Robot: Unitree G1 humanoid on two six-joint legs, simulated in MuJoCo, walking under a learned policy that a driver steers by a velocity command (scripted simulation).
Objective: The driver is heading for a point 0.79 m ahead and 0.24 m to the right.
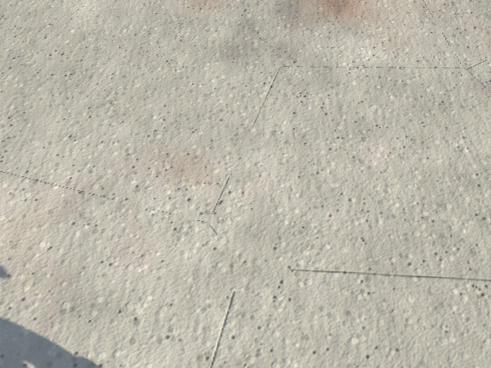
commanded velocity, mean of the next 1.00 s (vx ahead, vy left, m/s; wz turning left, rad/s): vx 0.01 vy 0.00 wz -0.41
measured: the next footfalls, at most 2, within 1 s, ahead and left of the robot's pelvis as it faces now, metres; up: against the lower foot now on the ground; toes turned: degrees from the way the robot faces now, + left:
left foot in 0.08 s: +0.06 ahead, +0.13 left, +0.00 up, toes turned +5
right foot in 0.54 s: +0.02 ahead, -0.10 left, +0.00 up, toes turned -10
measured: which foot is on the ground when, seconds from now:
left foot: up 0.00-0.06, down 0.08-0.54, up 0.56-0.98, down 1.00-1.00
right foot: down 0.00-0.08, up 0.10-0.52, down 0.54-1.00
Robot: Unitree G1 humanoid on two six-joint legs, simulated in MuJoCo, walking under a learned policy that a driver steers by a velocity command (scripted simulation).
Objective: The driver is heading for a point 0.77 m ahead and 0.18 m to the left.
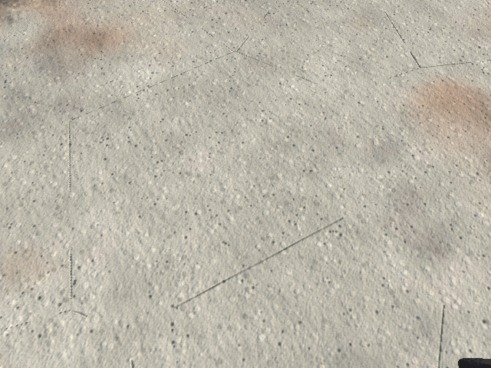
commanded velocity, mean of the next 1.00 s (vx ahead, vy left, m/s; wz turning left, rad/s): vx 0.20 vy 0.00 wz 0.19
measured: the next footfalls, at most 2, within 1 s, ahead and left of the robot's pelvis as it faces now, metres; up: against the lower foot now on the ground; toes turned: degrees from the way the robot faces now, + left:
right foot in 0.40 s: -0.01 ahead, -0.13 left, +0.00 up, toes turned -10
left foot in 0.80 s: +0.33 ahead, +0.04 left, +0.00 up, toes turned +7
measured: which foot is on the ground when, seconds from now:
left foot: down 0.00-0.40, up 0.42-0.78, down 0.80-1.00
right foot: down 0.00-0.00, up 0.02-0.38, down 0.40-0.80, up 0.82-1.00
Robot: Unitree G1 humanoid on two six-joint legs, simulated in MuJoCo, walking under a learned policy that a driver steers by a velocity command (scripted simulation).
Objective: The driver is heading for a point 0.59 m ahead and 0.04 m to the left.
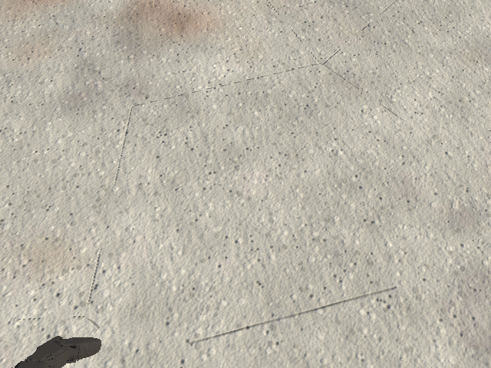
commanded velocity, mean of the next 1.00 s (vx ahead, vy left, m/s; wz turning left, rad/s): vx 0.29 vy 0.00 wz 0.47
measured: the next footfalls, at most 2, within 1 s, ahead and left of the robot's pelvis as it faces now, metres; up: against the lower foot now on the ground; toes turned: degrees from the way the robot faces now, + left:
right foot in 0.26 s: +0.20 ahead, -0.16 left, +0.00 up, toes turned +26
left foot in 0.68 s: +0.02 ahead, +0.04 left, +0.00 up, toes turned +31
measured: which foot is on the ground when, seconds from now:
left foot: down 0.00-0.26, up 0.28-0.66, down 0.68-1.00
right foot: up 0.00-0.24, down 0.26-0.66, up 0.68-1.00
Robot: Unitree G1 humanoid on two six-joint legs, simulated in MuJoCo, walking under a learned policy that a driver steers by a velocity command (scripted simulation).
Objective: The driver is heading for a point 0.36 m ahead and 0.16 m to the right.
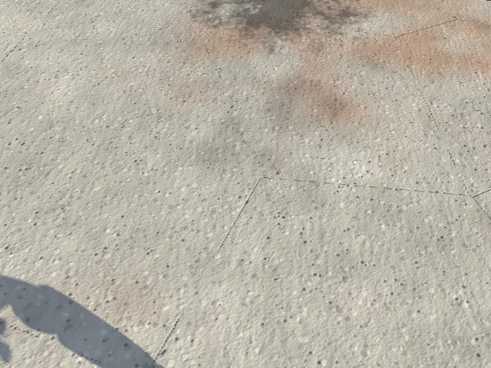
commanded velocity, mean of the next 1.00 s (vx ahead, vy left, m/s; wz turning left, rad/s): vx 0.40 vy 0.00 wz -0.32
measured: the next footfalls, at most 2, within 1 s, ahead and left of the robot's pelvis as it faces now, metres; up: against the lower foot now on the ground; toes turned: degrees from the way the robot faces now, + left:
right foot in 0.14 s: +0.31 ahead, -0.10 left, +0.00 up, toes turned -9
left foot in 0.54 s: +0.68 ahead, -0.01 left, +0.00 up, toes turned -23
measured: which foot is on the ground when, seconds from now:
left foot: down 0.00-0.12, up 0.14-0.52, down 0.54-1.00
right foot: up 0.00-0.12, down 0.14-0.56, up 0.58-0.86, down 0.88-1.00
